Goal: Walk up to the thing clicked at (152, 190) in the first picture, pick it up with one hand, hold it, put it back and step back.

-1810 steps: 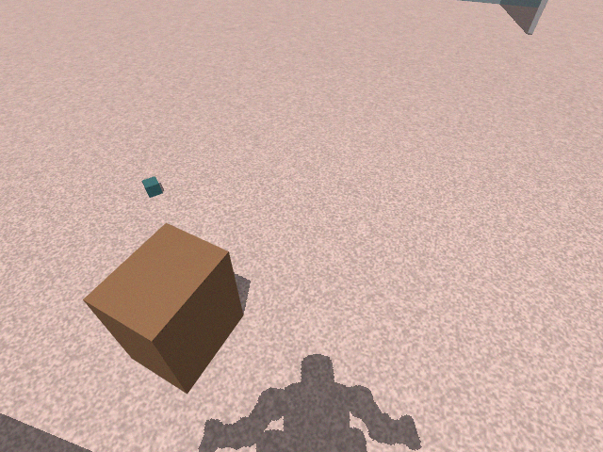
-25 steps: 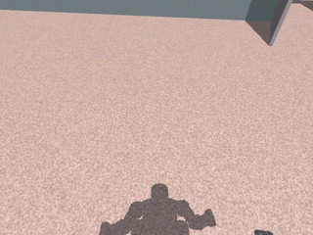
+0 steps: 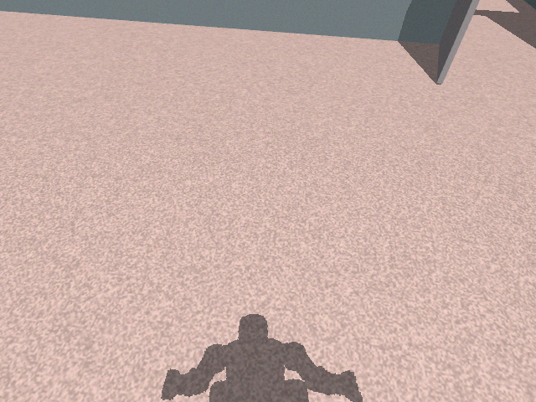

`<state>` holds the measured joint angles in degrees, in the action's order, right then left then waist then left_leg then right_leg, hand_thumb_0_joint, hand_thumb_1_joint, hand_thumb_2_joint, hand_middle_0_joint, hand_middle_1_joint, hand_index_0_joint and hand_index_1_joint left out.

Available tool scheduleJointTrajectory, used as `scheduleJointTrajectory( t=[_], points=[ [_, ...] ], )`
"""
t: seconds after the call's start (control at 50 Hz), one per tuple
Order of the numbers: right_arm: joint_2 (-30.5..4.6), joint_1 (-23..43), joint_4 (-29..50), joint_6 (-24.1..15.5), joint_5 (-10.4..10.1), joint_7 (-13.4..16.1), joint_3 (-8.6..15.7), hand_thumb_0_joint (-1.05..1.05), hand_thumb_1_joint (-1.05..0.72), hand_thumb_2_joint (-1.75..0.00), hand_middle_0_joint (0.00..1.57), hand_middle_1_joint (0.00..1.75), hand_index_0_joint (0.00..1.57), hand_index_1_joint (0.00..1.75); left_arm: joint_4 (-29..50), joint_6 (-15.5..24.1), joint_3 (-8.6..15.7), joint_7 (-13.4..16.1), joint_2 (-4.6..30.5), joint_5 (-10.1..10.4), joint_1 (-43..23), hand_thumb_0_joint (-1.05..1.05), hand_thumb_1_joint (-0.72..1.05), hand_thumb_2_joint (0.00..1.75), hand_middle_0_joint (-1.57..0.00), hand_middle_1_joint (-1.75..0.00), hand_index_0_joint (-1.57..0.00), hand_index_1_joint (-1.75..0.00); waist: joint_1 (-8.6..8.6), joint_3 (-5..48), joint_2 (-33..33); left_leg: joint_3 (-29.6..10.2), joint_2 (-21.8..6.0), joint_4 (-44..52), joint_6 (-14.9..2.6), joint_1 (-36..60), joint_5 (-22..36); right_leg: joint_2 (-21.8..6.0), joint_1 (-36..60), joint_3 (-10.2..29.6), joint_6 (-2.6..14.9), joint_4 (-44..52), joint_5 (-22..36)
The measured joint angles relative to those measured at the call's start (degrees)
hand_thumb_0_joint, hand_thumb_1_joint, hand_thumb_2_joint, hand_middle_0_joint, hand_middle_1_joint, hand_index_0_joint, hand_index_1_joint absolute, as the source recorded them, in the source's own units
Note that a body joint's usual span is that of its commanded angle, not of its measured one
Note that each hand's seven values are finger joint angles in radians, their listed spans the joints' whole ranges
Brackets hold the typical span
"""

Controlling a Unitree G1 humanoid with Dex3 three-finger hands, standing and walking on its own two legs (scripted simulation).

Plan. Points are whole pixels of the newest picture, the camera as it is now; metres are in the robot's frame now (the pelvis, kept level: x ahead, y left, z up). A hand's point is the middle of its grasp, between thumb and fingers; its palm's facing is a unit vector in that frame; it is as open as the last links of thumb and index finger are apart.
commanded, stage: stand
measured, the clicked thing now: out of the picture -0.03 +1.05 -0.75
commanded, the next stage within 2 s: none
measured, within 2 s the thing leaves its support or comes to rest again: neither
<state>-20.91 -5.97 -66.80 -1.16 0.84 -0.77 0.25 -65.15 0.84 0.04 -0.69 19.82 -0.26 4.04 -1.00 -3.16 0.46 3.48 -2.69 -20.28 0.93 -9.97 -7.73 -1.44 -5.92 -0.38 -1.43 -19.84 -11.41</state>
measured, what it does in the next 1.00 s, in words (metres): stands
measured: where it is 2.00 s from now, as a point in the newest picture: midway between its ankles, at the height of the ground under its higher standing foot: outside the picture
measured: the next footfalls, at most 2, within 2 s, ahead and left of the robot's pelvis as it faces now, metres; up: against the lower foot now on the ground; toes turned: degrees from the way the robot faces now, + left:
none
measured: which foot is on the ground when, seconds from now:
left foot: down 0.00-1.00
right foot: down 0.00-1.00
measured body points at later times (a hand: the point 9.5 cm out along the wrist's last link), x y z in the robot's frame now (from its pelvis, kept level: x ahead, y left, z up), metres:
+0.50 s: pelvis +0.01 +0.01 +0.00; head +0.03 +0.01 +0.45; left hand +0.08 +0.31 -0.13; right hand +0.11 -0.29 -0.13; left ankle +0.04 +0.13 -0.75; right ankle +0.00 -0.13 -0.75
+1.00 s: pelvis +0.02 +0.01 +0.00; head +0.03 +0.01 +0.45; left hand +0.09 +0.31 -0.13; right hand +0.10 -0.29 -0.13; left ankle +0.04 +0.13 -0.75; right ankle +0.00 -0.13 -0.75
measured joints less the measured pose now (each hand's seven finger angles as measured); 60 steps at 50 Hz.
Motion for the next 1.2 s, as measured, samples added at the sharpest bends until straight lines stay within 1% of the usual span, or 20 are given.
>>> scheduleJointTrajectory(
  t=[0.1, 0.44, 0.66, 1.2],
  points=[
    [0.4, 0.53, 0.06, 0.09, 0.02, -0.01, 0.09, 0.0, -0.91, -0.9, 0.2, 0.3, 0.21, 0.3, -0.65, -0.13, 0.19, 0.1, 0.21, -0.1, 0.15, 0.01, 0.91, 0.9, -0.2, -0.3, -0.21, -0.3, 0.1, -0.11, -0.11, 0.04, 0.35, 0.81, -0.23, 0.16, 0.29, -0.32, 0.24, -0.02, -0.25, 0.92, 0.35],
    [1.14, 2.37, 0.62, 0.22, 0.0, -0.12, 0.25, 0.0, -0.91, -0.9, 0.2, 0.3, 0.21, 0.3, -0.97, 0.0, 0.28, 0.49, 0.63, -0.28, 1.85, 0.01, 0.91, 0.9, -0.2, -0.3, -0.21, -0.3, 1.23, 0.07, -0.71, -0.18, 1.13, 1.5, -0.69, 0.64, -0.03, -1.07, 1.1, -0.34, -0.77, 1.99, 0.08],
    [0.92, 2.68, 0.72, 0.33, -0.05, 0.0, 0.26, 0.0, -0.91, -0.9, 0.2, 0.3, 0.21, 0.3, -0.52, -0.03, 0.15, 0.51, 0.25, -0.32, 1.92, 0.01, 0.91, 0.9, -0.2, -0.3, -0.21, -0.3, 1.14, 0.32, -0.36, -0.32, 1.16, 1.56, -0.64, 1.1, -0.33, -1.09, 1.8, -0.5, -0.77, 2.45, -0.05],
    [0.87, 1.15, 0.7, 0.55, -0.05, 0.05, 0.12, 0.0, -0.91, -0.9, 0.2, 0.3, 0.21, 0.3, 0.25, -0.16, 0.2, 0.65, 0.36, -0.36, 2.25, 0.01, 0.91, 0.9, -0.2, -0.3, -0.21, -0.3, 0.79, 0.35, -0.51, -0.69, 1.09, 1.61, -0.49, 1.66, -0.62, -0.99, 2.77, -0.89, -0.65, 3.06, -0.2]
  ],
)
